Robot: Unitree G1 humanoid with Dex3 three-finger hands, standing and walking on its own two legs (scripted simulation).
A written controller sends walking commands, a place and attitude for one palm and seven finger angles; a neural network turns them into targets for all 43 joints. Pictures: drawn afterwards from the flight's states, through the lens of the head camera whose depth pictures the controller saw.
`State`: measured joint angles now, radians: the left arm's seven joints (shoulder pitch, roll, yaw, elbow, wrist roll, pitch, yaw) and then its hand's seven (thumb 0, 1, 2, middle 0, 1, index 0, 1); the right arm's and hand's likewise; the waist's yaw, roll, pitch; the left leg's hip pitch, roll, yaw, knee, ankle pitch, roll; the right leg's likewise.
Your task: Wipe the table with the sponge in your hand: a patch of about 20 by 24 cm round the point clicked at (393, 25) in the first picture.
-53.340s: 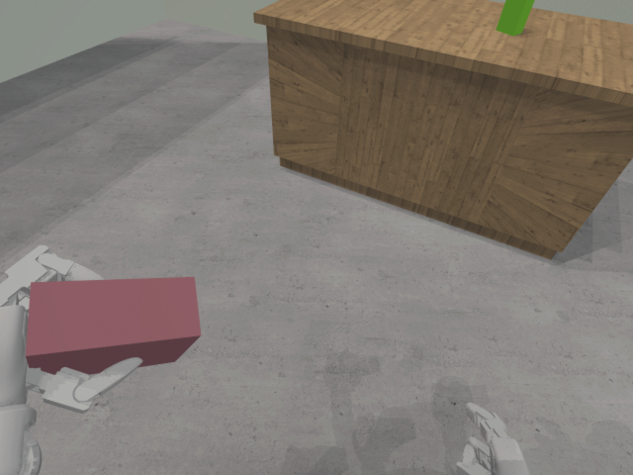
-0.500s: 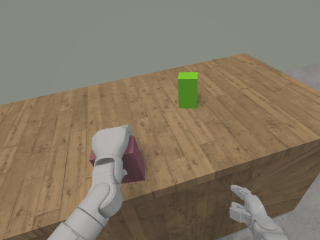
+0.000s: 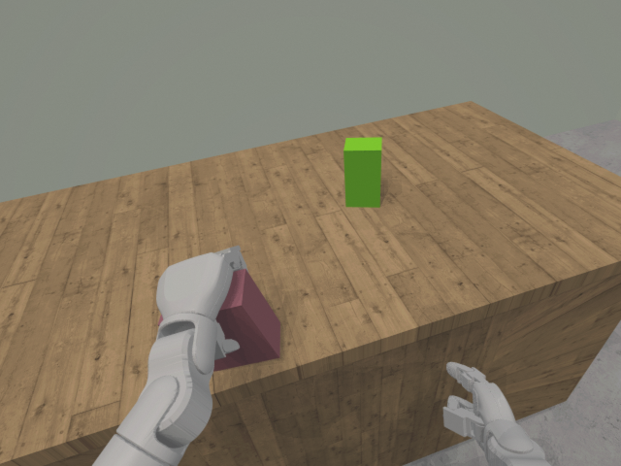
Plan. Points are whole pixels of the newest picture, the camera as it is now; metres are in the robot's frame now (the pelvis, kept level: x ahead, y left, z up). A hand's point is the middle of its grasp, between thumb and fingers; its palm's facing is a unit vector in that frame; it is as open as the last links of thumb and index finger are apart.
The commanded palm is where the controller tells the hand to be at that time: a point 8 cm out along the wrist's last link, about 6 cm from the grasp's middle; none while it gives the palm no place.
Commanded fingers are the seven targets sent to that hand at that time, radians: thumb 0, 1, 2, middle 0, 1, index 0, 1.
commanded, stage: slide back across to the middle lane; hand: left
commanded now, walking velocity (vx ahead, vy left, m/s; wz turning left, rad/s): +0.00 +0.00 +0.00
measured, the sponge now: (232, 332) +0.28 +0.16 +0.05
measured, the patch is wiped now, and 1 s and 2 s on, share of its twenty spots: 1.00 1.00 1.00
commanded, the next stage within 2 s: wipe forward along the middle lane in 0.26 s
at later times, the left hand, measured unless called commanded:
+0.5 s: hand (183, 314) +0.26 +0.21 +0.11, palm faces +0.11 -0.16 -0.98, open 10.1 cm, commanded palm +0.24 +0.22 +0.16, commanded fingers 0.00 0.10 1.30 -1.20 -1.60 -1.20 -1.60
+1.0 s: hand (177, 289) +0.31 +0.24 +0.10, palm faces -0.01 -0.06 -1.00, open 10.1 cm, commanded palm +0.29 +0.25 +0.14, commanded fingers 0.00 0.10 1.30 -1.20 -1.60 -1.20 -1.60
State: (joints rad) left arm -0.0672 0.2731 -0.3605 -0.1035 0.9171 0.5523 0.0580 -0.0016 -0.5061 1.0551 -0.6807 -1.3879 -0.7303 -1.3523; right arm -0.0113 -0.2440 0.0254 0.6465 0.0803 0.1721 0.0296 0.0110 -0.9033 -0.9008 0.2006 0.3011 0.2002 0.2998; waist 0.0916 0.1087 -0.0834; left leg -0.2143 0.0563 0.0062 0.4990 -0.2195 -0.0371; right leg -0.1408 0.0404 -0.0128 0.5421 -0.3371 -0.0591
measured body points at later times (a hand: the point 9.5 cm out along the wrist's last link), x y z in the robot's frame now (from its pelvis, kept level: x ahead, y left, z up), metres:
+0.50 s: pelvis -0.01 +0.00 +0.00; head -0.06 -0.06 +0.45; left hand +0.25 +0.21 +0.16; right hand +0.25 -0.21 -0.07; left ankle +0.03 +0.16 -0.73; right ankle -0.02 -0.08 -0.73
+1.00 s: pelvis -0.01 -0.01 +0.00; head -0.04 -0.06 +0.45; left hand +0.31 +0.24 +0.15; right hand +0.21 -0.23 -0.10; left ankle +0.03 +0.16 -0.73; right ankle -0.02 -0.08 -0.73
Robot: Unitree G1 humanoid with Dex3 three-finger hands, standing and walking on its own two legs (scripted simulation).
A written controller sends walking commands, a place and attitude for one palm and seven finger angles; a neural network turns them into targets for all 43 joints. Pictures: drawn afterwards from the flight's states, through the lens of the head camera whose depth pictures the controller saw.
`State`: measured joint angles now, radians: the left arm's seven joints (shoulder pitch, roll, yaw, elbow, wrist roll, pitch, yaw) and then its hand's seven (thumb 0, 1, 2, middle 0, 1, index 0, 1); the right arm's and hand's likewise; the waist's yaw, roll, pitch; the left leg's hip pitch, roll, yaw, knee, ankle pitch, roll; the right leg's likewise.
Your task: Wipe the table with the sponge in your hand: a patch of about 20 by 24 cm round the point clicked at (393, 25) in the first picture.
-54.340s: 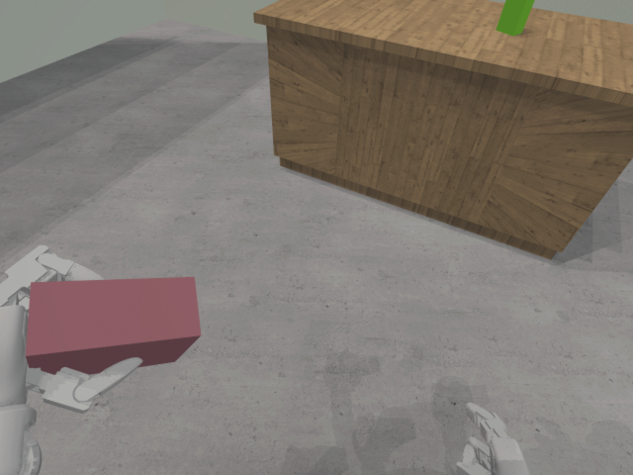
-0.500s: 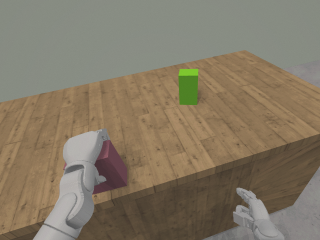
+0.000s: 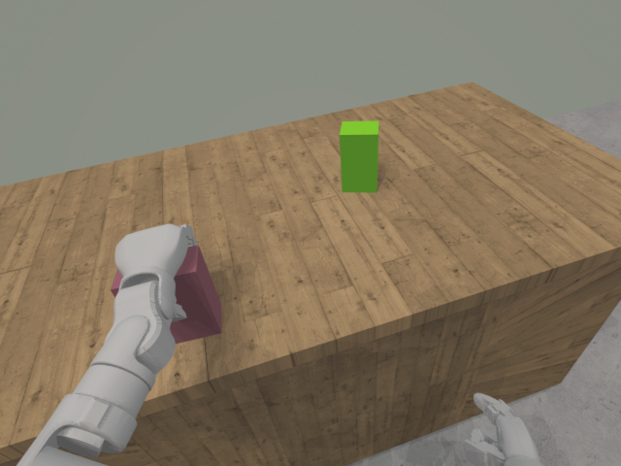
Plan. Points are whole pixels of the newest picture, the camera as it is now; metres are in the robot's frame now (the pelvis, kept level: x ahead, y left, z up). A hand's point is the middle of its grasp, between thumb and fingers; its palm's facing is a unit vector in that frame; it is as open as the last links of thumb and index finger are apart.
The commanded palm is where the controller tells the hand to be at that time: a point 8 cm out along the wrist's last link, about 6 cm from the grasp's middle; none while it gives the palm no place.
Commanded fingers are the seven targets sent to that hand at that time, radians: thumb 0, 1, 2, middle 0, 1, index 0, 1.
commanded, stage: wipe forward along the middle lane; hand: left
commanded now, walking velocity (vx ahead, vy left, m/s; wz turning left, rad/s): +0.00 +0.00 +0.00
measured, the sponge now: (177, 308) +0.32 +0.25 +0.04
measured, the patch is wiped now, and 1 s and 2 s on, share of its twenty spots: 1.00 1.00 1.00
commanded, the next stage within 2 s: slide back across to the first lane in 0.98 s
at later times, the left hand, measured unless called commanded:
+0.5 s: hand (165, 257) +0.37 +0.27 +0.10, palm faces -0.04 -0.02 -1.00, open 10.1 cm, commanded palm +0.36 +0.27 +0.13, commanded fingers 0.00 0.10 1.30 -1.20 -1.60 -1.20 -1.60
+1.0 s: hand (162, 235) +0.42 +0.29 +0.10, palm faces -0.06 +0.00 -1.00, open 10.1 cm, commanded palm +0.41 +0.29 +0.13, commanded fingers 0.00 0.10 1.30 -1.20 -1.60 -1.20 -1.60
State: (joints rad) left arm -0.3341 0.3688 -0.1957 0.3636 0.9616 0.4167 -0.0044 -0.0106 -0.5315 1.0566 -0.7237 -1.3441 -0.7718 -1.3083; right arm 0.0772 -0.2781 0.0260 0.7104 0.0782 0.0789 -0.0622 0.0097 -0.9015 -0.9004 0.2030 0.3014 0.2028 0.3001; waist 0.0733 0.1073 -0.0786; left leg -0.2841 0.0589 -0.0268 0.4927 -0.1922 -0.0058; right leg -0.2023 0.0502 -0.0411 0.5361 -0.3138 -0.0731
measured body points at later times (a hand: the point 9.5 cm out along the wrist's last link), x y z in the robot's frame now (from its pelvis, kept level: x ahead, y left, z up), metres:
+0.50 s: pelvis +0.00 +0.00 +0.00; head -0.02 -0.04 +0.45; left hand +0.37 +0.27 +0.15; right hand +0.16 -0.25 -0.12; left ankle +0.05 +0.17 -0.73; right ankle -0.01 -0.07 -0.73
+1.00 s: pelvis +0.00 +0.03 +0.00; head +0.00 +0.00 +0.45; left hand +0.41 +0.29 +0.15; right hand +0.12 -0.23 -0.13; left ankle +0.05 +0.17 -0.73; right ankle -0.01 -0.07 -0.73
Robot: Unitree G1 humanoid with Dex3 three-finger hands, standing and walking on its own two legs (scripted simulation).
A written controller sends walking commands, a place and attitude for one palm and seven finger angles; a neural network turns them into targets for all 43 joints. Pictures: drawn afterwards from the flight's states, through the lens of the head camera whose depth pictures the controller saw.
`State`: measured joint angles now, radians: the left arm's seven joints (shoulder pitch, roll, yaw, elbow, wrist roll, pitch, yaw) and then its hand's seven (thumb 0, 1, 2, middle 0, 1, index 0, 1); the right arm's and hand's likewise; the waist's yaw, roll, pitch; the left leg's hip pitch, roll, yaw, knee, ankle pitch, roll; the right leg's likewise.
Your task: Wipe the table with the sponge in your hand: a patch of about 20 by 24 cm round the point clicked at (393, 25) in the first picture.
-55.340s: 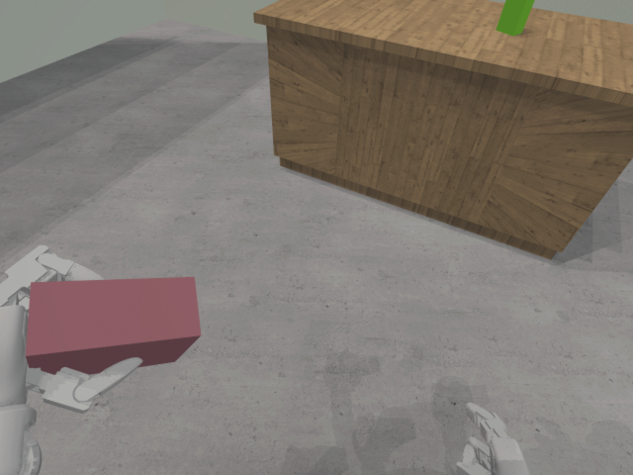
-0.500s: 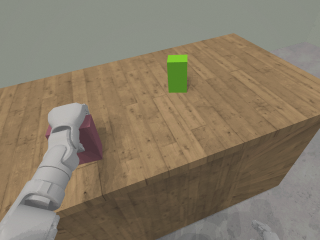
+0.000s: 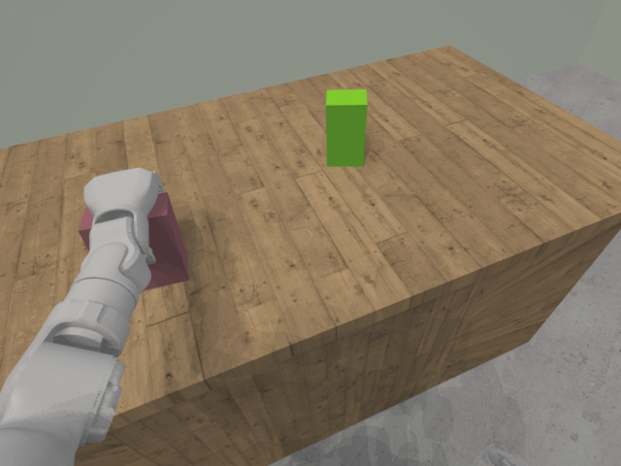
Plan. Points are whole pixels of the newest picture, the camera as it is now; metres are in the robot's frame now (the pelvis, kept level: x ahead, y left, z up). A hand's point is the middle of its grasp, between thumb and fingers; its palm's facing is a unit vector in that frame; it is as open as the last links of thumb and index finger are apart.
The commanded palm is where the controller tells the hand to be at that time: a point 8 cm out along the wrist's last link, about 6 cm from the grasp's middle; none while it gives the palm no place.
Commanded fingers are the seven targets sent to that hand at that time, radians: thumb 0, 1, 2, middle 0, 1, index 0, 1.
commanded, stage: slide back across to the first lane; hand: left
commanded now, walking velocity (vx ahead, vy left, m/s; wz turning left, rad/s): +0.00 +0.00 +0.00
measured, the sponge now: (144, 255) +0.40 +0.27 +0.05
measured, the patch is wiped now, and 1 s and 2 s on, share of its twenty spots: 1.00 1.00 1.00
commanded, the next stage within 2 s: wipe back along the first lane in 0.72 s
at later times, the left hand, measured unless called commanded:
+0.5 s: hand (103, 220) +0.42 +0.32 +0.11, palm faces -0.04 -0.03 -1.00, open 10.1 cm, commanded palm +0.40 +0.32 +0.16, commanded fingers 0.00 0.10 1.30 -1.20 -1.60 -1.20 -1.60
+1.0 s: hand (70, 234) +0.39 +0.35 +0.11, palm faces -0.08 -0.01 -1.00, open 10.1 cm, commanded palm +0.37 +0.34 +0.16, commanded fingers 0.00 0.10 1.30 -1.20 -1.60 -1.20 -1.60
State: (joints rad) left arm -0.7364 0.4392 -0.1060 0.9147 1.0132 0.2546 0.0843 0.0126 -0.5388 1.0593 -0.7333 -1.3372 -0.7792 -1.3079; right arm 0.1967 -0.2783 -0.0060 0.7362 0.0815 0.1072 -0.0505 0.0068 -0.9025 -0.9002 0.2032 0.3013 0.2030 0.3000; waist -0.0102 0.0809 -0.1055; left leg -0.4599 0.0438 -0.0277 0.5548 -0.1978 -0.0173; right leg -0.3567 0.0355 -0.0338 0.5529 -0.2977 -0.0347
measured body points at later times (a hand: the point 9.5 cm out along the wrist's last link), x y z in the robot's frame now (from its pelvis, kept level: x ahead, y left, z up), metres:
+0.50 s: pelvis +0.02 +0.03 +0.00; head +0.03 +0.01 +0.45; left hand +0.42 +0.32 +0.16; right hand +0.15 -0.23 -0.12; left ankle +0.05 +0.14 -0.73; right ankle -0.01 -0.10 -0.73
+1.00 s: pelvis +0.03 +0.03 +0.01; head +0.05 +0.01 +0.46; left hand +0.39 +0.35 +0.16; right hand +0.20 -0.22 -0.11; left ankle +0.05 +0.14 -0.73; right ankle -0.01 -0.10 -0.73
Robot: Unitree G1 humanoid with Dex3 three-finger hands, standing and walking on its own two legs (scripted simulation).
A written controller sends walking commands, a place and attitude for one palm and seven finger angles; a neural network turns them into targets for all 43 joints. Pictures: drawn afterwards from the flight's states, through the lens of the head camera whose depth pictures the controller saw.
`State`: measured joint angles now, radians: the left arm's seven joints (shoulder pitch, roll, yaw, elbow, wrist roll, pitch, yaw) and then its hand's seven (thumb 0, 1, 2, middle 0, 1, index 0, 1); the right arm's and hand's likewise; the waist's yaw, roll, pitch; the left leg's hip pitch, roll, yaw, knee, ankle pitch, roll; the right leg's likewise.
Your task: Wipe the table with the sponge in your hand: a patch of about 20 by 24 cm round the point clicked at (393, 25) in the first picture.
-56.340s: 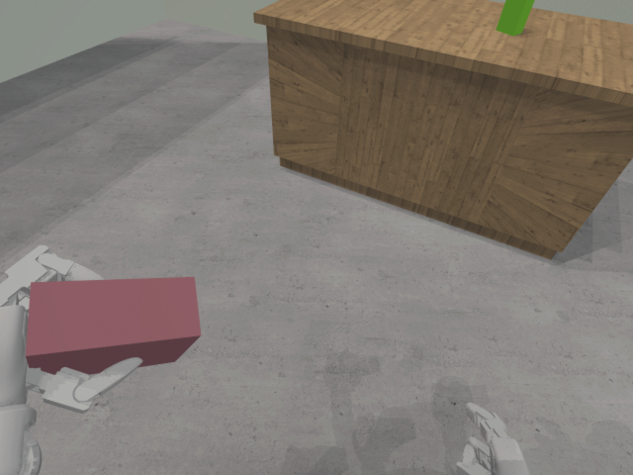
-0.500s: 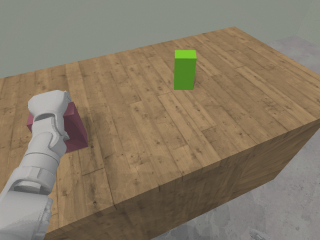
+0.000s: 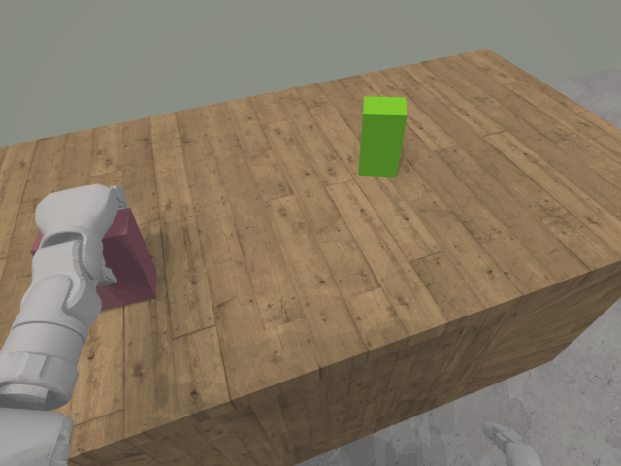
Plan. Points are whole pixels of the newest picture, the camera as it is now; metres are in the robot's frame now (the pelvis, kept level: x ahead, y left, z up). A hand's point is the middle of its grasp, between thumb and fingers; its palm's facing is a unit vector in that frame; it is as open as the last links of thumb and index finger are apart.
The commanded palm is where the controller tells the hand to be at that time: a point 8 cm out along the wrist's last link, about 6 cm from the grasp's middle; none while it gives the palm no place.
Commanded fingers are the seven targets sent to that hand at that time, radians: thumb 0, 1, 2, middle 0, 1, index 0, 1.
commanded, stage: wipe back along the first lane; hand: left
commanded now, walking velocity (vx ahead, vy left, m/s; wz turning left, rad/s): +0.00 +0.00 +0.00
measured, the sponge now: (108, 273) +0.35 +0.33 +0.04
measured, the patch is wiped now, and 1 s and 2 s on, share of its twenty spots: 1.00 1.00 1.00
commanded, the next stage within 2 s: lift the sponge slowly off the table in 1.44 s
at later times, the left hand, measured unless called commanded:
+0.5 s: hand (97, 270) +0.32 +0.31 +0.10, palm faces -0.01 -0.03 -1.00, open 10.1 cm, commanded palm +0.29 +0.29 +0.14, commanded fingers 0.00 0.10 1.30 -1.20 -1.60 -1.20 -1.60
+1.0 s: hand (95, 311) +0.26 +0.28 +0.10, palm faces +0.05 -0.04 -1.00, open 10.1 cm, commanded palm +0.23 +0.27 +0.13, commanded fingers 0.00 0.10 1.30 -1.20 -1.60 -1.20 -1.60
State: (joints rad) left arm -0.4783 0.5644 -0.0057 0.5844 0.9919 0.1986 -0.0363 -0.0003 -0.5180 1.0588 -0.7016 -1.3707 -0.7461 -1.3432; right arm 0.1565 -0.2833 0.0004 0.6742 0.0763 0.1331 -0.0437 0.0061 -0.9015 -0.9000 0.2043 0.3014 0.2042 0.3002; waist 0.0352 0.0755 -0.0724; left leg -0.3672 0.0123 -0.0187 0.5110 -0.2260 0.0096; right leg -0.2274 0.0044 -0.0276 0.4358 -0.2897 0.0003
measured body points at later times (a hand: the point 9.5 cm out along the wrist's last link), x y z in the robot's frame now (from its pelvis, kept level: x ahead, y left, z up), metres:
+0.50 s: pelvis -0.01 +0.00 +0.00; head -0.01 -0.03 +0.45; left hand +0.32 +0.30 +0.15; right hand +0.19 -0.24 -0.10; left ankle +0.02 +0.11 -0.74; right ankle -0.05 -0.13 -0.74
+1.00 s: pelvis -0.01 -0.01 +0.00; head -0.03 -0.04 +0.45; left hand +0.25 +0.28 +0.15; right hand +0.22 -0.22 -0.08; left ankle +0.02 +0.11 -0.74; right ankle -0.05 -0.13 -0.74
